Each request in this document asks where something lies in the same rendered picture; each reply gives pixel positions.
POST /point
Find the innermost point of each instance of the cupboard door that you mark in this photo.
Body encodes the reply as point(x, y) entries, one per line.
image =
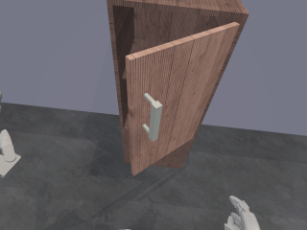
point(181, 75)

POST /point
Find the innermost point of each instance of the handle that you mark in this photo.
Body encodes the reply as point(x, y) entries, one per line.
point(155, 117)

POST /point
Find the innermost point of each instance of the left robot hand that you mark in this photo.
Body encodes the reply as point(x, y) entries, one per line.
point(8, 158)

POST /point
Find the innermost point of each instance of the right robot hand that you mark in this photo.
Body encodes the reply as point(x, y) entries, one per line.
point(246, 221)

